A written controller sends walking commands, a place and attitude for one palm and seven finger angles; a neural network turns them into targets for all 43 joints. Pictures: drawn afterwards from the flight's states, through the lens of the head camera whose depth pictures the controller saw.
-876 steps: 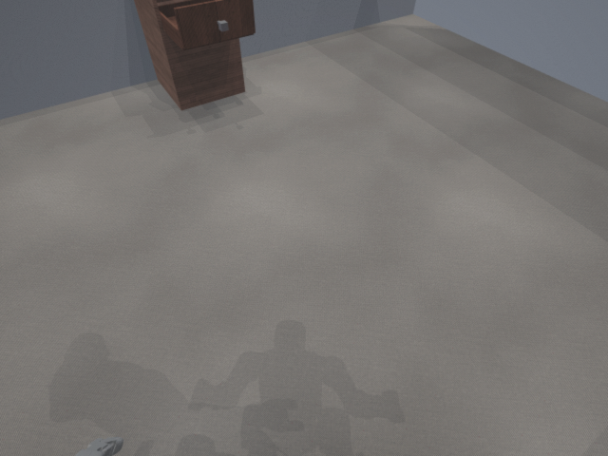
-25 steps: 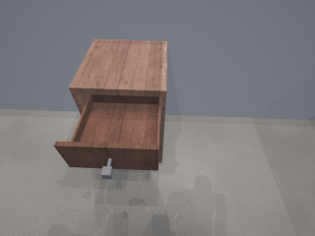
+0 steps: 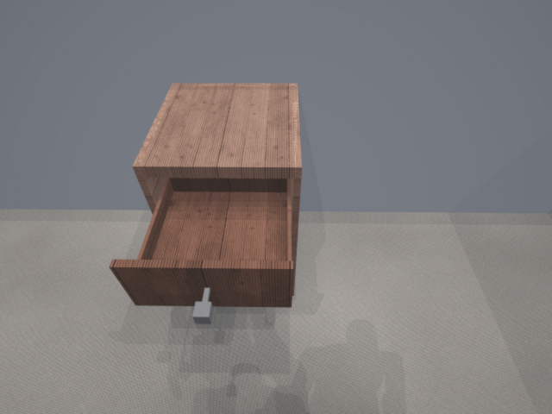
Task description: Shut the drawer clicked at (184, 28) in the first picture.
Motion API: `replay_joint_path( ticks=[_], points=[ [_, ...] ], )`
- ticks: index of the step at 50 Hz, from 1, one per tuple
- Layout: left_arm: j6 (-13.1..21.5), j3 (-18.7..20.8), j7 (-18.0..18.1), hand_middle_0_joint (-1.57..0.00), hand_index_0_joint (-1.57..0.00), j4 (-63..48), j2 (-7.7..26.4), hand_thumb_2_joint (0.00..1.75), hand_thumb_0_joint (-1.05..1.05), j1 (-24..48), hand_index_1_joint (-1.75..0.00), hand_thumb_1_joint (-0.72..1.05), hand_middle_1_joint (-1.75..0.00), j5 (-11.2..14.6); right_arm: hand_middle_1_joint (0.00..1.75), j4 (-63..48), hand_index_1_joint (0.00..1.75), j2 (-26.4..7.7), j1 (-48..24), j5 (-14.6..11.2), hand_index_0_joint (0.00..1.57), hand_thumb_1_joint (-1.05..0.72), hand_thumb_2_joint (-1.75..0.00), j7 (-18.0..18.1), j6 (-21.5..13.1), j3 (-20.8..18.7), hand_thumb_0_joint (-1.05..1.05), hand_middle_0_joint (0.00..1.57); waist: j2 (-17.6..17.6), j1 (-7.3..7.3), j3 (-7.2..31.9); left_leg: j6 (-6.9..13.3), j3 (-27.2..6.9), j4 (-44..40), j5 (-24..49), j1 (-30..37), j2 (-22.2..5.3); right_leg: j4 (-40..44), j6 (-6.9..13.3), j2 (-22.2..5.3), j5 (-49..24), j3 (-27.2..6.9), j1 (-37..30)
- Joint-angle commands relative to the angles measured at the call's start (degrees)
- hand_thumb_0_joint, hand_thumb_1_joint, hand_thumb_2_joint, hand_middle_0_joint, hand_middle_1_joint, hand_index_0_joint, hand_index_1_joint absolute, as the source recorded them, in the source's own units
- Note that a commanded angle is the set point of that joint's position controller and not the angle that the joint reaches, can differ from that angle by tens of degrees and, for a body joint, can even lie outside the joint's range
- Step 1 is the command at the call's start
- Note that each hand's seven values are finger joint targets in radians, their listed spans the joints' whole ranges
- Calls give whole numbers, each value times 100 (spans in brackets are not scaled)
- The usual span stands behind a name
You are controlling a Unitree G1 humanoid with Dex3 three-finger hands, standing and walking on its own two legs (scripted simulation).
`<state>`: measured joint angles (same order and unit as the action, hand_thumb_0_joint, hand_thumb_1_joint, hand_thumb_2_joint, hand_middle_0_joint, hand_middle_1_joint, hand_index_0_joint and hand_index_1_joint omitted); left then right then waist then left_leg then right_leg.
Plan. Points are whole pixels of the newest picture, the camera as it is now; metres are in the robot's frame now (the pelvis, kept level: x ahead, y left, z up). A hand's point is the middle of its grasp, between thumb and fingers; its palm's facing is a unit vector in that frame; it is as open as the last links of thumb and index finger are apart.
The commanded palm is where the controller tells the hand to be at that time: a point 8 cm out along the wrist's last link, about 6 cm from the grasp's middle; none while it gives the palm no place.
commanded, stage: look again from close up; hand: left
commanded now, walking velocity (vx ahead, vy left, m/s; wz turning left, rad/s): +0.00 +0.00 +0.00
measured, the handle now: (204, 304) +0.38 +0.18 -0.21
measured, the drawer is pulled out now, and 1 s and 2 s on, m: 0.28 0.28 0.28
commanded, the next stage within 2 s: raise the hand and make a fist in 0.32 s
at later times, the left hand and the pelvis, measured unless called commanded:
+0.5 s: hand out of the picture +0.09 +0.20 -0.13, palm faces +0.15 -0.96 -0.22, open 7.2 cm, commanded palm +0.11 +0.24 -0.07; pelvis +0.02 +0.01 +0.00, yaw -1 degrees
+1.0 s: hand (174, 409) +0.16 +0.16 -0.08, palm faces +0.06 -1.00 -0.06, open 5.1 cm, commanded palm +0.14 +0.22 -0.08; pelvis -0.03 -0.03 -0.13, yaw +2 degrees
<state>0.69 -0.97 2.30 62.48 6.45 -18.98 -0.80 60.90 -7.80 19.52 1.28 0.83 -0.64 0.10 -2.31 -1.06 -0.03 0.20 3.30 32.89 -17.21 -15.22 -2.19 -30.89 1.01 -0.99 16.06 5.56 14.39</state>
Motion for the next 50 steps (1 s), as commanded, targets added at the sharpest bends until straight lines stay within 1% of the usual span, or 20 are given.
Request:
replay_joint_path(
  ticks=[1, 9, 13, 20, 21, 22, 23, 24, 25, 26, 27, 28, 30, 32, 34, 35, 40, 44, 47, 50],
  points=[
    [87, 138, 13, -20, -20, -315, 551, 90, 0, -231, -30, 90, -30, -16, 30, -296, 30, -470, 310, -30, 20, -90, -90, 32, -128, -7, 0, 20, 90, 107, -624, 237, -771, -1253, 20, -577, -435, 572, 194, -353, 40, -582, -101],
    [41, 136, -12, -20, -20, -417, 700, 90, 0, -136, -30, 90, -30, -6, 30, -193, 30, -675, 197, -38, 20, -90, -90, 36, -155, 14, 0, 20, 167, 129, -512, 256, -687, -1379, 662, -130, -414, 640, 123, -431, -389, -561, -263],
    [58, 149, 0, -20, -20, -421, 766, 90, 0, -153, -30, 90, -30, 6, 30, -118, 30, -736, 156, -43, 20, -90, -90, 41, -174, 18, 0, 20, 208, 125, -155, 232, -556, -1209, 1315, 289, -393, 633, 108, -511, -796, -573, -428],
    [65, 132, 9, -20, -20, -339, 789, 90, 0, -131, -30, 90, -30, 4, 30, 42, 30, -717, 56, -60, 20, -90, -90, 52, -158, 18, 0, 20, 229, 115, -335, 203, -470, -1173, 1599, 454, -375, 738, 103, -550, -1067, -596, -389],
    [139, 149, 219, -20, -20, -83, 959, 90, 0, -449, -30, 90, -30, -42, 30, -350, 30, -903, -480, -122, 20, -90, -90, 28, -154, -67, 0, 20, 1083, 295, -537, 42, -350, -102, 1912, -24, -522, 766, -10, -816, -2984, -888, -263],
    [1358, 1029, 142, -22, -22, -8789, 2205, 90, 0, 3965, -32, 90, -32, 1040, 30, -2246, 30, -1759, -470, -377, 20, -90, -90, 236, -982, -247, 0, 20, -121, -401, 2291, 123, -380, -765, 2308, 1367, 119, 227, 99, -213, -2496, -392, -556],
    [1094, 784, 290, -24, -24, -7120, 1686, 90, 0, 1010, -34, 90, -34, 605, 30, -1957, 30, -1306, -880, -282, 20, -90, -90, 428, -1486, -125, 0, 20, -1103, 193, 2223, 54, -397, -833, 3185, 1869, -145, -114, 170, 9, -1194, -283, -258],
    [369, -2, 437, -26, -26, -6326, 378, 90, 0, -492, -37, 90, -37, 795, 30, -1898, 30, -1097, -902, -356, 20, -90, -90, 354, -1679, -160, 0, 20, -1160, -13, 1367, -167, -434, -891, 2943, 1163, -66, -250, 57, 9, -268, -1, 389],
    [343, -151, 361, -28, -28, -6189, -13, 90, 0, -167, -39, 90, -39, 913, 30, -1770, 30, -1173, -651, -335, 20, -90, -90, 322, -1738, -194, 0, 20, -401, -193, 488, -112, -527, -713, 2410, 606, -27, -243, -5, 29, -230, 73, 752],
    [618, 194, 281, -30, -30, -6182, 302, 90, 0, 123, -41, 90, -41, 901, 30, -2048, 30, -1329, -760, -257, 20, -90, -90, 276, -1807, -329, 0, 20, -130, -245, -60, -50, -602, -388, 1673, 18, 53, -156, -12, 42, -201, 145, 1125],
    [956, 417, 127, -32, -32, -5922, 427, 90, 0, -121, -43, 90, -43, 883, 30, -2195, 30, -1424, -757, -163, 20, -90, -90, 231, -1830, -411, 0, 20, 468, -264, -24, -42, -600, -63, 1092, -465, 119, -235, -1, 85, -186, 248, 1405],
    [1324, 360, -118, -34, -34, -5433, 71, 90, 0, -958, -45, 90, -45, 972, 30, -2412, 30, -1376, -877, -115, 20, -90, -90, 182, -1845, -463, 0, 20, 1109, -81, 49, -23, -559, 264, 755, -978, 137, -521, 3, 116, 17, 321, 1671],
    [2188, 386, -681, -38, -38, -5137, -208, 90, 0, -1950, -50, 90, -50, 1123, 30, -2810, 30, -1265, -1080, -103, 20, -90, -90, 26, -1910, -544, 0, 20, 1432, 291, 736, -73, -391, 993, 784, -1623, 214, -1312, 60, 128, -108, 283, 1924],
    [3160, 634, -1299, -42, -42, -5327, -72, 90, 0, -2204, -54, 90, -54, 1298, 30, -3090, 30, -1217, -1299, -110, 20, -90, -90, -111, -1915, -651, 0, 20, 1324, 467, 1107, -118, -267, 1669, 687, -2409, 274, -2055, 88, 116, -346, 141, 2239],
    [4078, 1230, -1813, -46, -46, -5232, 558, 90, 0, -1988, -58, 90, -58, 1269, 30, -3195, 30, -1178, -1388, -131, 20, -90, -90, -243, -1896, -751, 0, 20, 572, 525, 1298, -160, -257, 2321, 646, -3037, 311, -2702, 164, 66, -543, -112, 2648],
    [4243, 1244, -1944, -48, -48, -5404, 588, 90, 0, -2028, -60, 90, -60, 1298, 30, -3427, 30, -1196, -1493, -133, 20, -90, -90, -277, -1860, -757, 0, 20, 340, 572, 1475, -116, -174, 2497, 517, -3208, 334, -2908, 171, 59, -409, -172, 2800],
    [3761, 1349, -1845, -58, -58, -7240, 997, 90, 0, -677, -71, 90, -71, 1571, 30, -4141, 30, -1219, -1539, -259, 20, -90, -90, -65, -1618, -691, 0, 20, -87, 383, 2311, 76, -190, 3102, -330, -3738, 330, -2981, 96, 38, 687, -747, 3094],
    [3804, 1133, -1758, -66, -66, -8166, 1051, 90, 0, 127, -80, 90, -80, 1579, 30, -4033, 30, -1138, -1196, -254, 20, -90, -90, 161, -1574, -575, 0, 20, 43, -88, 2234, 181, -316, 3639, -540, -4050, 176, -2754, 32, 68, 1215, -1033, 3444],
    [3640, 934, -2036, -72, -72, -7918, 1004, 90, 0, 155, -86, 90, -86, 1594, 30, -3820, 30, -1159, -1082, -257, 20, -90, -90, 274, -1656, -498, 0, 20, 13, -201, 2384, 207, -387, 3864, -354, -4165, 124, -2831, 20, 52, 917, -1017, 3411],
    [3088, 987, -2324, -78, -78, -7185, 979, 90, 0, -81, -93, 90, -93, 1715, 30, -3658, 30, -1153, -1151, -314, 20, -90, -90, 311, -1667, -451, 0, 20, 253, -168, 2349, 197, -442, 3923, -377, -4427, 148, -2757, -35, 11, 926, -1041, 3268]
  ],
)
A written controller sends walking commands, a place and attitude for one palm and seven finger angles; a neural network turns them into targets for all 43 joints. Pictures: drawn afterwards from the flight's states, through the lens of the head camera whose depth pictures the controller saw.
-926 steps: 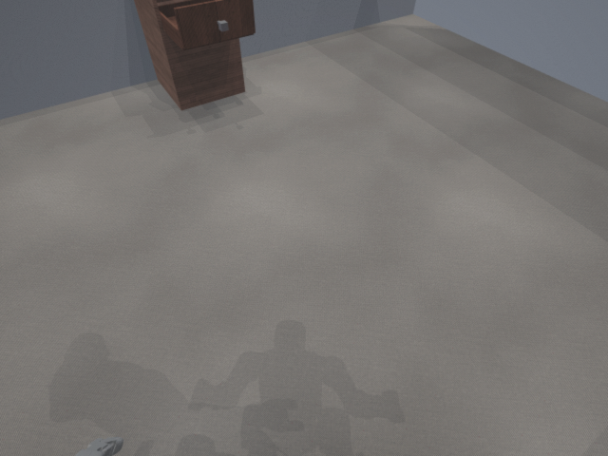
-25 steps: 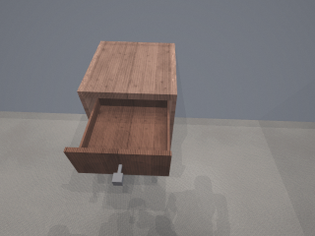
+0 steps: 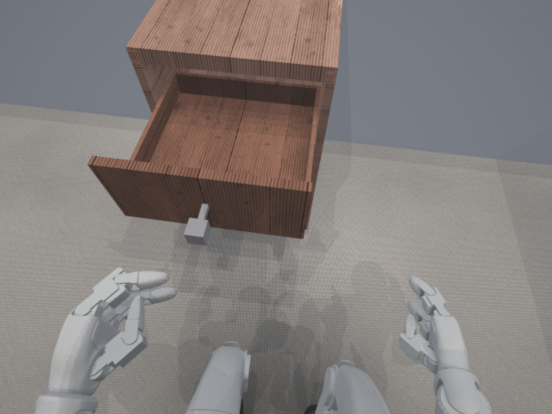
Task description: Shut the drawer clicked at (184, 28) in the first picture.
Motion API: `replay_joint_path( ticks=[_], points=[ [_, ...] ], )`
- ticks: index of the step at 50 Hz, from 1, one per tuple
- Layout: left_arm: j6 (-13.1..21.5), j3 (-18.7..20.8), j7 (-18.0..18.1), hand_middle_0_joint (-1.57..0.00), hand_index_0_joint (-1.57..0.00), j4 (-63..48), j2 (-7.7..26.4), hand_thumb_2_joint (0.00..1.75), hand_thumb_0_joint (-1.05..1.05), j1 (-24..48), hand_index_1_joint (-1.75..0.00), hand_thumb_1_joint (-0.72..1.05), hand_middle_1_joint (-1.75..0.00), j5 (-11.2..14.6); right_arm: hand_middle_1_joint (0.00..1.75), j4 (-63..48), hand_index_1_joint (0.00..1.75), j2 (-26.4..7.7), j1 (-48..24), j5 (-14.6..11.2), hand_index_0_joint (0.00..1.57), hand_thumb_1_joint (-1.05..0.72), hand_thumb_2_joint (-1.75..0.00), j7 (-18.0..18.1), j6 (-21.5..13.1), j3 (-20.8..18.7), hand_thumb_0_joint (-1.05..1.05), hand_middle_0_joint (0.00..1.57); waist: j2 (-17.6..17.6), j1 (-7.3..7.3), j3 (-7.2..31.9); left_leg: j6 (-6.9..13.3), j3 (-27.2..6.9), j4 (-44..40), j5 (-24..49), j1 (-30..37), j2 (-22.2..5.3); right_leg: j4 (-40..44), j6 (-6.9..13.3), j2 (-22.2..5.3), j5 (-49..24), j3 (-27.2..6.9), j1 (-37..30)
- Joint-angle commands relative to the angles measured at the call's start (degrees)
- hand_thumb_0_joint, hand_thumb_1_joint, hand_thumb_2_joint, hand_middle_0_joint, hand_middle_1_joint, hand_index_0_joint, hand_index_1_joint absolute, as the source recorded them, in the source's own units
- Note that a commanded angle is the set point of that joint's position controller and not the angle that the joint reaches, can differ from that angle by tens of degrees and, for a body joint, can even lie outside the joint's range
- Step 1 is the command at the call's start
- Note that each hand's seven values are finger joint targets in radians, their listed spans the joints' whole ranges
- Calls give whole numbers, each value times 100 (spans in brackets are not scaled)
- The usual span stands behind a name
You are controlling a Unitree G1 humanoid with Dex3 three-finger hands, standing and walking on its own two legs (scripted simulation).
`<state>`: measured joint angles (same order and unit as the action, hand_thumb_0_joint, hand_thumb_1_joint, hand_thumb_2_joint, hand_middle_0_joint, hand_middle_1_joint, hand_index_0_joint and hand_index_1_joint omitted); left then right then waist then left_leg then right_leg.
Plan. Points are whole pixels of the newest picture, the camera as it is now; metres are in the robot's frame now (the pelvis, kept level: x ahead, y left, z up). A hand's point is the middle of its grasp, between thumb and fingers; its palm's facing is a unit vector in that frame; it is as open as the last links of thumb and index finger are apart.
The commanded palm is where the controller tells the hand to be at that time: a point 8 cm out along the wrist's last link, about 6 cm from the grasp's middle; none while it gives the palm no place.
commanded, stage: raise the hand and make a fist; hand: left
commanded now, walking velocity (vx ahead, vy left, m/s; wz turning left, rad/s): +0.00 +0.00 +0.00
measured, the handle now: (200, 222) +0.42 +0.20 -0.08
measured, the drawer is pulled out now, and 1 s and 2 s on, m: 0.28 0.28 0.28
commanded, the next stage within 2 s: bring the fist close to the handle in 1.32 s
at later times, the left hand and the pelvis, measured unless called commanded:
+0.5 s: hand (165, 325) +0.22 +0.17 +0.03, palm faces -0.04 -1.00 -0.02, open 3.1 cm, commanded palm +0.19 +0.23 +0.03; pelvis +0.00 +0.03 +0.00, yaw -1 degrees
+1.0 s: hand (181, 318) +0.23 +0.16 +0.02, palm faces -0.05 -1.00 +0.00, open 3.2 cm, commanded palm +0.20 +0.22 +0.02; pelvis +0.01 +0.04 -0.01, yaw -1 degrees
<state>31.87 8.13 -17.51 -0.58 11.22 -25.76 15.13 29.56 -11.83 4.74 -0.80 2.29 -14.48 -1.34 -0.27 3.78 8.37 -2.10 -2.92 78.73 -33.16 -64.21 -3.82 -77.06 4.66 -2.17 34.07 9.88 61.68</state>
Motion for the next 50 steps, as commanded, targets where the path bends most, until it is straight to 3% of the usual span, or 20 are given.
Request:
replay_joint_path(
  ticks=[1, 4, 5, 7, 9, 15, 19, 21, 27, 31, 33, 34, 37, 40, 42, 45, 49, 50],
  points=[
    [-208, 336, -370, -80, -80, -813, 686, 90, 0, 474, -95, 90, -95, 158, 30, -520, 30, -760, 264, -128, 20, -90, -90, 174, -264, -327, 0, 20, 126, -530, 1731, 417, 161, -712, 1256, 439, 321, 1843, -409, 98, -870, -1478, -1670],
    [-681, 673, -218, -86, -86, -548, 799, 90, 0, 67, -101, 90, -101, 200, 30, -551, 30, -663, 32, -150, 20, -90, -90, 161, -155, -346, 0, 20, 251, -276, 1872, 387, 159, -825, 1390, 370, 346, 1851, -450, 21, -1047, -1523, -2041],
    [-688, 610, -130, -88, -88, -785, 665, 90, 0, 167, -104, 90, -104, 207, 30, -602, 30, -622, 81, -144, 20, -90, -90, 142, -137, -328, 0, 20, 338, -280, 2017, 391, 157, -866, 1434, 390, 351, 1820, -475, -7, -1130, -1502, -2123],
    [-622, 701, 102, -92, -92, -874, 677, 90, 0, 187, -108, 90, -108, 205, 30, -567, 30, -553, 70, -128, 20, -90, -90, 117, -112, -335, 0, 20, 304, -241, 1929, 364, 158, -941, 1397, 333, 350, 1842, -503, -55, -1166, -1535, -2160],
    [-433, 745, 308, -96, -96, -825, 705, 90, 0, 75, -112, 90, -112, 112, 30, -517, 30, -533, 10, -107, 20, -90, -90, 114, -101, -364, 0, 20, 487, -205, 1832, 359, 157, -965, 1359, 288, 321, 1797, -488, -30, -1028, -1481, -2042],
    [112, -106, 475, -108, -108, -778, 228, 90, 0, 124, -125, 90, -125, -133, 30, -561, 30, -669, 166, -78, 20, -90, -90, 69, -115, -358, 0, 20, 304, -494, 1244, 394, 173, -1056, 853, 349, 343, 1766, -386, 48, -87, -1225, -1079],
    [274, 28, 655, -116, -116, -961, 486, 90, 0, 131, -134, 90, -134, -239, 30, -642, 30, -745, 269, -44, 20, -90, -90, 90, -71, -373, 0, 20, 144, -418, 1429, 393, 163, -1070, 769, 415, 339, 1584, -325, 81, -40, -1115, -940],
    [347, -187, 747, -120, -120, -1239, 298, 90, 0, 194, -138, 90, -138, -279, 30, -750, 30, -764, 305, -21, 20, -90, -90, 67, -52, -345, 0, 20, -132, -413, 1627, 390, 126, -1136, 850, 648, 350, 1370, -300, 106, -309, -940, -798],
    [186, -547, 939, -132, -132, -1437, 97, 90, 0, -106, -151, 90, -151, -478, 30, -980, 30, -806, 347, 27, 20, -90, -90, -29, 167, -327, 0, 20, -248, -411, 1830, 371, 50, -1182, 1148, 936, 346, 1118, -278, 155, -846, -676, -675],
    [-44, -668, 1009, -140, -140, -1459, 65, 90, 0, -56, -160, 90, -160, -603, 30, -1118, 30, -812, 344, 47, 20, -90, -90, -58, 350, -285, 0, 20, -103, -452, 1730, 354, -32, -1172, 1095, 899, 341, 1037, -279, 179, -865, -601, -564],
    [-91, -847, 1048, -140, -140, -1580, -71, 90, 0, -37, -160, 90, -160, -639, 30, -1198, 30, -798, 330, 62, 20, -90, -90, -80, 403, -250, 0, 20, -162, -483, 1732, 351, -43, -1131, 1092, 911, 350, 1010, -281, 181, -882, -591, -486],
    [-119, -737, 1095, -140, -140, -1539, 42, 90, 0, -48, -160, 90, -160, -683, 30, -1197, 30, -787, 314, 66, 20, -90, -90, -69, 440, -253, 0, 20, -79, -456, 1703, 351, -51, -1121, 1131, 871, 336, 968, -271, 192, -899, -572, -475],
    [-64, -971, 1154, -140, -140, -1765, -107, 90, 0, 67, -160, 90, -160, -738, 30, -1254, 30, -771, 343, 99, 20, -90, -90, -111, 478, -217, 0, 20, -277, -472, 1837, 325, -76, -1051, 1257, 984, 342, 875, -263, 176, -993, -565, -356],
    [-74, -1046, 1208, -140, -140, -1708, -185, 90, 0, -81, -160, 90, -160, -811, 30, -1289, 30, -753, 350, 107, 20, -90, -90, -132, 543, -211, 0, 20, -105, -476, 1880, 323, -83, -984, 1398, 939, 336, 807, -264, 190, -1123, -552, -368],
    [-72, -1095, 1211, -140, -140, -1780, -193, 90, 0, -140, -160, 90, -160, -817, 30, -1331, 30, -746, 342, 110, 20, -90, -90, -152, 577, -205, 0, 20, -193, -453, 1895, 307, -89, -991, 1369, 928, 345, 791, -259, 177, -1085, -549, -353],
    [-76, -1079, 1262, -140, -140, -1851, -142, 90, 0, -146, -160, 90, -160, -851, 30, -1332, 30, -733, 342, 109, 20, -90, -90, -151, 611, -207, 0, 20, -57, -452, 2034, 325, -67, -894, 1424, 834, 358, 756, -261, 178, -1187, -601, -436],
    [-107, -804, 1311, -140, -140, -1827, 64, 90, 0, -356, -160, 90, -160, -831, 30, -1310, 30, -712, 319, 92, 20, -90, -90, -132, 686, -226, 0, 20, 17, -369, 2055, 319, -23, -889, 1410, 702, 369, 797, -255, 193, -1220, -651, -630],
    [-99, -907, 1297, -140, -140, -1889, -58, 90, 0, -402, -160, 90, -160, -801, 30, -1344, 30, -702, 332, 87, 20, -90, -90, -136, 684, -220, 0, 20, 12, -388, 2122, 325, -8, -882, 1439, 745, 375, 810, -264, 187, -1285, -659, -670]
  ],
)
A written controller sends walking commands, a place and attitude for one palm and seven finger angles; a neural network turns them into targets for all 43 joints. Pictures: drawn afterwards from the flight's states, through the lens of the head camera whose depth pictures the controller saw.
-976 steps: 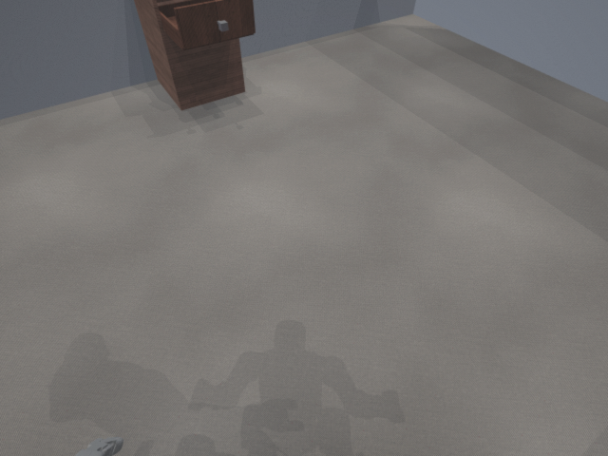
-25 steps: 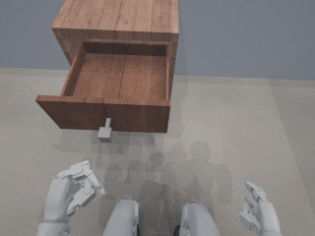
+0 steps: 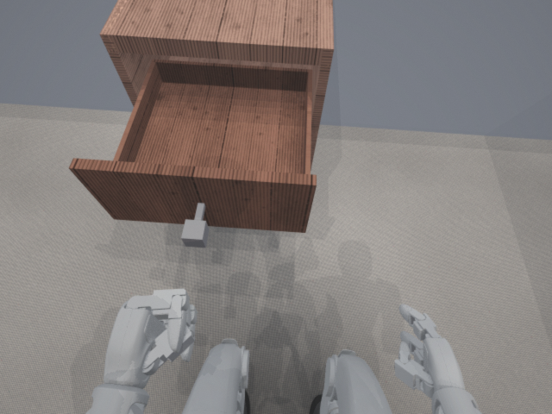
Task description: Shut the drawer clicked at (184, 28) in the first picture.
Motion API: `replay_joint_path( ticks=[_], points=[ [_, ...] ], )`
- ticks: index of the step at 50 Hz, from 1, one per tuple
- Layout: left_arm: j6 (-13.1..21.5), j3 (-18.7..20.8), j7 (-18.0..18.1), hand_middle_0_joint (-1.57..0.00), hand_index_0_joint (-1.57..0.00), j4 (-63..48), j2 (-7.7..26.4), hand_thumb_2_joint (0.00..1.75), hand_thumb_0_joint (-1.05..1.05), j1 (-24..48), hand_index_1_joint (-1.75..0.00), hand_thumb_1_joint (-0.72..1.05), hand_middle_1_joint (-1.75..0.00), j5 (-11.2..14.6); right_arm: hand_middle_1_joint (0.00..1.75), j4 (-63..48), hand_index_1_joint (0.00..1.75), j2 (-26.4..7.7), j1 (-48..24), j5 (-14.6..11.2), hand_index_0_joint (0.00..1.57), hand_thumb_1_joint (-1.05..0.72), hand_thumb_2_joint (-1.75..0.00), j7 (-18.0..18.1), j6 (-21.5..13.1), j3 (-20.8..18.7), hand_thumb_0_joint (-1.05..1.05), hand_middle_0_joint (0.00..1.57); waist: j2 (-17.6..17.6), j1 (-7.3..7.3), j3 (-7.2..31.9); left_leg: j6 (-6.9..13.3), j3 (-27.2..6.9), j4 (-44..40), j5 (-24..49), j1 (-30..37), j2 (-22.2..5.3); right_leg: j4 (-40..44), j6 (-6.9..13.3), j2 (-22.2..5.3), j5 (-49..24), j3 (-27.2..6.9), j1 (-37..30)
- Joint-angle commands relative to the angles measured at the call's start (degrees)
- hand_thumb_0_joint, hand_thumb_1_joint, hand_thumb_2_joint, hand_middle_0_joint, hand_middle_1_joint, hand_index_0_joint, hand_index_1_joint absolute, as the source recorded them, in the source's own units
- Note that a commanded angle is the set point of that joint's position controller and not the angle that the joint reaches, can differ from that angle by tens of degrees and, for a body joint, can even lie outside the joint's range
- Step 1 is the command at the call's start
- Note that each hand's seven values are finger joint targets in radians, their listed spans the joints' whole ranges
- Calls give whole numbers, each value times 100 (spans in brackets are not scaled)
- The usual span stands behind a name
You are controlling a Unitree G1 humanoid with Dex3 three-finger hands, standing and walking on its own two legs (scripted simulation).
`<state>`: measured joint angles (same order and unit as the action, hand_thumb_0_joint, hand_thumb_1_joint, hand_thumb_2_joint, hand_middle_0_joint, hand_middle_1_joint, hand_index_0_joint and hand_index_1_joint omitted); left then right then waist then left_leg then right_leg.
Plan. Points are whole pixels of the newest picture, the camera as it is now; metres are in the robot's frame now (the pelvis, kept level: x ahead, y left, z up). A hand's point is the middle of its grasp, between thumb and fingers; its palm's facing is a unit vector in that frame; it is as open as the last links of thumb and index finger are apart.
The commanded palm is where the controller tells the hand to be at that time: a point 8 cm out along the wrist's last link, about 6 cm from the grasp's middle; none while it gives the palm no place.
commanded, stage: raise the hand and make a fist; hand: left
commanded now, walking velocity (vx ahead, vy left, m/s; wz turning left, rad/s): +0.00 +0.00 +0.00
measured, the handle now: (197, 223) +0.41 +0.17 -0.07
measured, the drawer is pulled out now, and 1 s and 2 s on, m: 0.28 0.28 0.28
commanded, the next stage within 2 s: bring the fist close to the handle in 0.32 s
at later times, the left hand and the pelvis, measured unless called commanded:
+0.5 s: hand (185, 336) +0.21 +0.13 +0.04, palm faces -0.01 -1.00 -0.02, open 3.3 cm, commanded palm +0.20 +0.19 +0.03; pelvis +0.00 -0.01 +0.00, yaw +0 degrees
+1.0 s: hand (194, 308) +0.26 +0.14 -0.02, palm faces -0.05 -1.00 -0.01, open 3.3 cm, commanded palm +0.25 +0.19 -0.02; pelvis -0.01 +0.00 -0.03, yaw -1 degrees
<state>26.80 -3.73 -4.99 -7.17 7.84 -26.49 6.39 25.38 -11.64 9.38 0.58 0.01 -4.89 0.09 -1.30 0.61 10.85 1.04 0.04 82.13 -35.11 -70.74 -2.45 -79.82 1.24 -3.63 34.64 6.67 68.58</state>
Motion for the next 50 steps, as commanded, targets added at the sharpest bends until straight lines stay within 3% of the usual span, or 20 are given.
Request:
replay_joint_path(
  ticks=[1, 4, 8, 9, 14, 18, 21, 25, 29, 33, 35, 40, 50],
  points=[
    [420, 406, 41, -140, -140, -1272, 370, 90, 0, -387, -160, 90, -160, 113, 30, -901, 30, -705, -125, -64, 20, -90, -90, 95, -268, -382, 0, 20, 53, -40, 1921, 6, -274, -1209, 1688, 1399, 242, 1100, 75, 325, -1425, -361, -1421],
    [451, 381, 25, -140, -140, -1183, 356, 90, 0, -305, -160, 90, -160, 119, 30, -855, 30, -716, -146, -81, 20, -90, -90, 123, -252, -385, 0, 20, 196, -143, 1713, 21, -286, -1196, 1581, 1270, 224, 1144, 66, 344, -1313, -365, -1373],
    [552, 233, -33, -140, -140, -1202, 249, 90, 0, -329, -160, 90, -160, 157, 30, -859, 30, -748, -106, -73, 20, -90, -90, 116, -308, -376, 0, 20, 13, -176, 1669, 18, -277, -1194, 1471, 1308, 234, 1160, 68, 332, -1181, -352, -1249],
    [550, 294, -28, -140, -140, -1138, 333, 90, 0, -284, -160, 90, -160, 145, 30, -820, 30, -748, -122, -71, 20, -90, -90, 132, -299, -385, 0, 20, 149, -202, 1633, 28, -291, -1171, 1459, 1220, 220, 1159, 67, 343, -1153, -361, -1261],
    [558, 526, -47, -140, -140, -1085, 478, 90, 0, -498, -160, 90, -160, 182, 30, -824, 30, -729, -153, -85, 20, -90, -90, 136, -295, -418, 0, 20, 74, -104, 1746, 22, -222, -1140, 1561, 1209, 228, 1172, 72, 334, -1303, -432, -1429],
    [590, 484, -56, -140, -140, -1157, 407, 90, 0, -362, -160, 90, -160, 227, 30, -825, 30, -729, -139, -87, 20, -90, -90, 135, -295, -405, 0, 20, 17, -145, 1708, 25, -211, -1129, 1502, 1227, 238, 1212, 57, 324, -1276, -460, -1402],
    [599, 521, -74, -140, -140, -1072, 411, 90, 0, -432, -160, 90, -160, 246, 30, -811, 30, -717, -126, -84, 20, -90, -90, 130, -287, -406, 0, 20, 114, -141, 1731, 26, -212, -1114, 1524, 1178, 235, 1215, 57, 335, -1312, -467, -1488],
    [667, 553, -139, -140, -140, -520, 376, 90, 0, -85, -160, 90, -160, 219, 30, -679, 30, -740, -177, -59, 20, -90, -90, 141, -307, -391, 0, 20, 312, -265, 1423, 20, -210, -871, 1281, 778, 237, 1166, 47, 334, -1066, -550, -1203],
    [838, 820, -246, -140, -140, -397, 622, 90, 0, 341, -160, 90, -160, 302, 30, -595, 30, -773, -208, -51, 20, -90, -90, 148, -364, -392, 0, 20, 204, -220, 1539, 21, -194, -676, 1203, 536, 236, 1068, 74, 323, -892, -669, -1122],
    [916, 809, -342, -140, -140, -477, 627, 90, 0, 644, -160, 90, -160, 385, 30, -587, 30, -820, -210, -56, 20, -90, -90, 128, -397, -380, 0, 20, -149, -158, 1856, 32, -192, -623, 1305, 659, 241, 924, 102, 315, -936, -652, -986],
    [843, 754, -350, -140, -140, -378, 583, 90, 0, 770, -160, 90, -160, 394, 30, -535, 30, -849, -179, -45, 20, -90, -90, 115, -388, -372, 0, 20, -75, -221, 2006, 53, -219, -570, 1426, 700, 229, 837, 84, 324, -1104, -597, -920],
    [615, 810, -360, -140, -140, -36, 587, 90, 0, 844, -160, 90, -160, 396, 30, -512, 30, -903, -193, -56, 20, -90, -90, 78, -327, -383, 0, 20, 47, -204, 2123, 55, -230, -483, 1463, 527, 241, 705, 70, 318, -1193, -561, -876],
    [726, 821, -169, -140, -140, 412, 600, 90, 0, 1834, -160, 90, -160, 327, 30, -347, 30, -985, -201, -13, 20, -90, -90, 24, -261, -355, 0, 20, -10, -257, 2221, 38, -307, -332, 1163, 332, 238, 426, 87, 322, -808, -474, -278]
  ],
)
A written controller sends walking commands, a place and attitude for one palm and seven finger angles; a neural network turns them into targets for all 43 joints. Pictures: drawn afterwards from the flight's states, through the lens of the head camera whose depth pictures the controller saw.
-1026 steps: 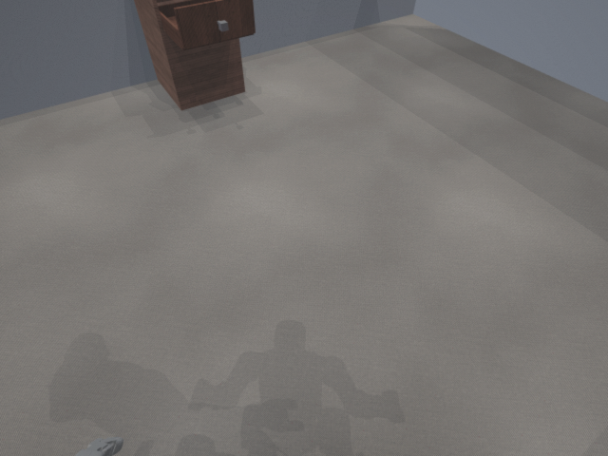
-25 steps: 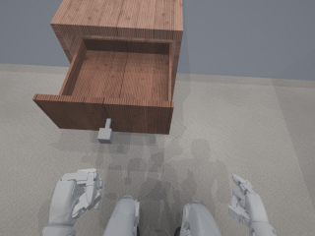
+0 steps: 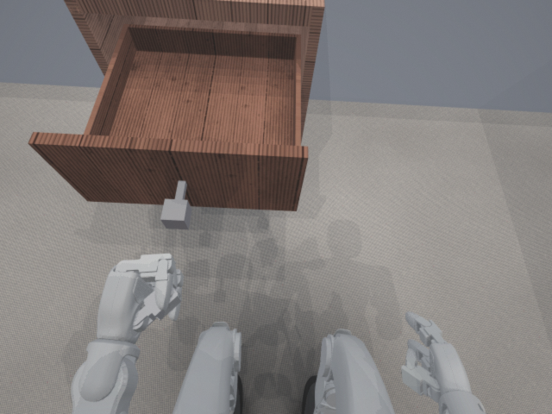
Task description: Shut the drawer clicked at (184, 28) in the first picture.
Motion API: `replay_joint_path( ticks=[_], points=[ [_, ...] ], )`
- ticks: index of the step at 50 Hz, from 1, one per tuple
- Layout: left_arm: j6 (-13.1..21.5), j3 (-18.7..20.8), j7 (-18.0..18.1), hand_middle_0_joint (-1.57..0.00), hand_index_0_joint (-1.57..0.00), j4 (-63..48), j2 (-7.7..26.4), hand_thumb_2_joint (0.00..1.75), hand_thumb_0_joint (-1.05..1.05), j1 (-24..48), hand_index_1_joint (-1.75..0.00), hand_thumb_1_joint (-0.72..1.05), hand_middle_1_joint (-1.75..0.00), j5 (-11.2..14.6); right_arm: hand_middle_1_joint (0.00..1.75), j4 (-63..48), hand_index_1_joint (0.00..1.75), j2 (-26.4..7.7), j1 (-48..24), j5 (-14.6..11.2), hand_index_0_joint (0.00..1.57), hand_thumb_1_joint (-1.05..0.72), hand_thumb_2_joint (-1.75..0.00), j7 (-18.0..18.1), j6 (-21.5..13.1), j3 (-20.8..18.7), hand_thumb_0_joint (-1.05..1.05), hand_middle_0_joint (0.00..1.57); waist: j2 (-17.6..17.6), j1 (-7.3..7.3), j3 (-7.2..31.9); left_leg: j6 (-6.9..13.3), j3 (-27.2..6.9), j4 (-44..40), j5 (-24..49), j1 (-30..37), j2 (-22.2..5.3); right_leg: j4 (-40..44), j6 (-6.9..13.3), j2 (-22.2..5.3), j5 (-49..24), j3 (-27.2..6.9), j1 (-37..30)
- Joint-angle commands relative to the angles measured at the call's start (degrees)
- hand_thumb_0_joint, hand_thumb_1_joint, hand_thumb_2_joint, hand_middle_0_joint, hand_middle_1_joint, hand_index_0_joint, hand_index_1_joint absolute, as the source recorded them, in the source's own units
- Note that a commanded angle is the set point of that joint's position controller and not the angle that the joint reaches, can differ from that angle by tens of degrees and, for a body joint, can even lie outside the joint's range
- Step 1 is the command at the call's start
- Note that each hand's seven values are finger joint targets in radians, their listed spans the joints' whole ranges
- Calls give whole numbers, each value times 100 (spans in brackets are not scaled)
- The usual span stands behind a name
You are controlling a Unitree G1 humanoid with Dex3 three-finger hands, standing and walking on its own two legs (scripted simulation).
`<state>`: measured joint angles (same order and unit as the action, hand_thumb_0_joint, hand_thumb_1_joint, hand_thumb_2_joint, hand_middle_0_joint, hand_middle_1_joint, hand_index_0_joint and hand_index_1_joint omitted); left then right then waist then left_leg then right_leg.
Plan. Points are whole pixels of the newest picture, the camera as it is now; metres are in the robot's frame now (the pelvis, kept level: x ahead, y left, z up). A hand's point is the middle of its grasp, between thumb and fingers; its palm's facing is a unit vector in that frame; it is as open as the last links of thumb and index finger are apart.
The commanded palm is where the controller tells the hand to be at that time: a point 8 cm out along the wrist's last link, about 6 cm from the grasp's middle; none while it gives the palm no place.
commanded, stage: bring the fist close to the handle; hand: left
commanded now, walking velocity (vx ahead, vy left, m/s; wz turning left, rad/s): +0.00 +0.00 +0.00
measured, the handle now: (178, 203) +0.42 +0.18 -0.04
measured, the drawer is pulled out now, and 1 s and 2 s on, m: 0.28 0.28 0.19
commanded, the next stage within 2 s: push the drawer shut in 0.82 s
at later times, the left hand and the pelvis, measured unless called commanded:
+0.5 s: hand (192, 270) +0.31 +0.14 -0.04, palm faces -0.04 -1.00 -0.02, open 3.3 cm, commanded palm +0.30 +0.19 -0.03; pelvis -0.01 +0.01 -0.03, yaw +0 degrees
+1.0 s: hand (192, 268) +0.32 +0.14 -0.03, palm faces -0.03 -1.00 -0.03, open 3.3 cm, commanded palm +0.31 +0.19 -0.03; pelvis -0.01 +0.00 -0.03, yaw +0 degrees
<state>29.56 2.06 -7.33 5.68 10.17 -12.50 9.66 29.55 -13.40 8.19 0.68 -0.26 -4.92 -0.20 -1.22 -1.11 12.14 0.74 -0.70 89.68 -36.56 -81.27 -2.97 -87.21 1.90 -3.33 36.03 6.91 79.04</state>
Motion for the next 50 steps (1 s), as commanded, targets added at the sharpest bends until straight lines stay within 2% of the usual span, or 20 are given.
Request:
replay_joint_path(
  ticks=[1, 5, 6, 10, 11, 14, 16, 18, 21, 23, 25, 29, 31, 34, 36, 40, 43, 45, 48, 50],
  points=[
    [466, 268, 78, -140, -140, -878, 398, 90, 0, 633, -160, 90, -160, -3, 30, -748, 30, -828, -77, -20, 20, -90, -90, 50, -236, -326, 0, 20, 13, -100, 2127, 70, -238, -1057, 1292, 1350, 294, 1121, 20, 288, -944, -486, -1293],
    [463, 260, 102, -140, -140, -670, 375, 90, 0, 741, -160, 90, -160, -47, 30, -724, 30, -859, -64, -18, 20, -90, -90, 14, -169, -331, 0, 20, -66, -61, 2283, 50, -269, -1042, 1382, 1427, 289, 991, 40, 288, -1005, -435, -1152],
    [459, 162, 106, -140, -140, -688, 308, 90, 0, 956, -160, 90, -160, -55, 30, -729, 30, -866, -70, -18, 20, -90, -90, 8, -149, -333, 0, 20, -39, -126, 2269, 55, -282, -1015, 1357, 1412, 292, 971, 30, 281, -1006, -423, -1110],
    [464, 239, 171, -140, -140, -498, 357, 90, 0, 1125, -160, 90, -160, -108, 30, -694, 30, -902, -54, -3, 20, -90, -90, -6, -69, -336, 0, 20, -125, -92, 2391, 28, -325, -956, 1412, 1520, 284, 830, 44, 290, -1015, -381, -839],
    [480, 135, 182, -140, -140, -537, 271, 90, 0, 1356, -160, 90, -160, -104, 30, -675, 30, -901, -58, -1, 20, -90, -90, -13, -55, -337, 0, 20, -122, -166, 2417, 33, -344, -915, 1416, 1520, 283, 807, 32, 275, -1038, -370, -779],
    [501, 325, 237, -140, -140, -331, 432, 90, 0, 1421, -160, 90, -160, -132, 30, -635, 30, -918, -13, 18, 20, -90, -90, -19, -1, -327, 0, 20, -101, -114, 2473, 21, -353, -836, 1475, 1402, 289, 696, 49, 292, -1068, -375, -745],
    [533, 173, 244, -140, -140, -347, 293, 90, 0, 1568, -160, 90, -160, -171, 30, -650, 30, -920, -42, 20, 20, -90, -90, -52, 35, -333, 0, 20, -257, -116, 2575, -4, -368, -828, 1525, 1519, 288, 628, 56, 267, -1091, -349, -624],
    [546, 178, 276, -140, -140, -277, 291, 90, 0, 1729, -160, 90, -160, -189, 30, -615, 30, -930, -24, 23, 20, -90, -90, -57, 73, -345, 0, 20, -171, -172, 2624, 1, -383, -737, 1597, 1528, 278, 573, 46, 272, -1163, -342, -529],
    [546, 283, 307, -140, -140, -70, 375, 90, 0, 1856, -160, 90, -160, -205, 30, -597, 30, -947, -14, 37, 20, -90, -90, -74, 135, -335, 0, 20, -146, -155, 2614, -11, -381, -671, 1558, 1398, 293, 496, 53, 269, -1139, -344, -468],
    [554, 259, 320, -140, -140, -247, 356, 90, 0, 1810, -160, 90, -160, -202, 30, -670, 30, -945, -36, 26, 20, -90, -90, -91, 177, -340, 0, 20, -232, -78, 2799, -14, -374, -701, 1567, 1482, 297, 508, 59, 268, -1126, -367, -553],
    [519, 248, 328, -140, -140, -413, 365, 90, 0, 1801, -160, 90, -160, -187, 30, -690, 30, -939, -26, 17, 20, -90, -90, -87, 208, -345, 0, 20, -273, -77, 2928, -13, -377, -710, 1737, 1635, 288, 517, 55, 262, -1258, -366, -598],
    [417, 357, 335, -140, -140, -278, 447, 90, 0, 1711, -160, 90, -160, -161, 30, -681, 30, -906, -13, -10, 20, -90, -90, -60, 270, -326, 0, 20, 79, -129, 2772, 50, -296, -623, 1571, 1212, 301, 627, 21, 286, -1269, -450, -904],
    [440, 377, 327, -140, -140, -331, 468, 90, 0, 1751, -160, 90, -160, -154, 30, -673, 30, -889, -26, -13, 20, -90, -90, -50, 276, -322, 0, 20, 14, -103, 2778, 42, -284, -633, 1562, 1180, 308, 623, 19, 276, -1278, -463, -962],
    [455, 207, 285, -140, -140, -255, 329, 90, 0, 1907, -160, 90, -160, -137, 30, -626, 30, -873, -31, -17, 20, -90, -90, -36, 258, -310, 0, 20, 67, -209, 2634, 72, -262, -583, 1439, 1075, 310, 690, 5, 281, -1184, -490, -891],
    [481, 339, 260, -140, -140, -112, 427, 90, 0, 1848, -160, 90, -160, -105, 30, -607, 30, -864, -34, -21, 20, -90, -90, -21, 248, -311, 0, 20, 193, -171, 2580, 80, -213, -555, 1327, 886, 327, 746, -7, 274, -1116, -553, -1051],
    [557, 328, 195, -140, -140, -165, 451, 90, 0, 1896, -160, 90, -160, -100, 30, -593, 30, -855, -31, -13, 20, -90, -90, -11, 223, -314, 0, 20, -47, -135, 2664, 76, -185, -537, 1417, 975, 325, 731, 11, 270, -1179, -571, -1036],
    [549, 431, 169, -140, -140, -92, 516, 90, 0, 1836, -160, 90, -160, -67, 30, -605, 30, -875, -43, -21, 20, -90, -90, -9, 236, -317, 0, 20, -18, -116, 2616, 71, -185, -535, 1415, 949, 321, 713, 10, 278, -1170, -562, -1011],
    [530, 360, 164, -140, -140, -144, 468, 90, 0, 1912, -160, 90, -160, -75, 30, -609, 30, -873, -35, -16, 20, -90, -90, -11, 238, -316, 0, 20, -75, -132, 2700, 77, -189, -532, 1519, 1024, 319, 686, 12, 272, -1279, -550, -1023],
    [505, 384, 188, -140, -140, -92, 518, 90, 0, 2222, -160, 90, -160, -79, 30, -587, 30, -890, -44, -23, 20, -90, -90, 6, 248, -311, 0, 20, 31, -216, 2559, 92, -191, -504, 1354, 887, 314, 739, -5, 278, -1133, -571, -988],
    [532, 348, 231, -140, -140, -119, 522, 90, 0, 2488, -160, 90, -160, -130, 30, -545, 30, -898, -6, -5, 20, -90, -90, 20, 232, -313, 0, 20, -131, -234, 2640, 80, -222, -507, 1407, 1032, 314, 693, 7, 274, -1156, -536, -855]
  ],
)
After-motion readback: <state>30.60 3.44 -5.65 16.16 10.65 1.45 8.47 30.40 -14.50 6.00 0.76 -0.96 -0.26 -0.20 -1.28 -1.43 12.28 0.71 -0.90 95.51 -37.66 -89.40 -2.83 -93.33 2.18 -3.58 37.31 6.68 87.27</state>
